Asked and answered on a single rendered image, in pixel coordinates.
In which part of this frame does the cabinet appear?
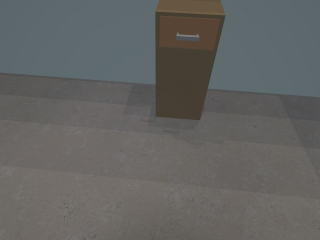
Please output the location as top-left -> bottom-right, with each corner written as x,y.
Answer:
155,0 -> 226,120

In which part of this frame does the handle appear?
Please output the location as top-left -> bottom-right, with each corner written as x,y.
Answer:
176,32 -> 200,42

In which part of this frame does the drawer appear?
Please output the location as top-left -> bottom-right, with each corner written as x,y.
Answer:
159,15 -> 220,50

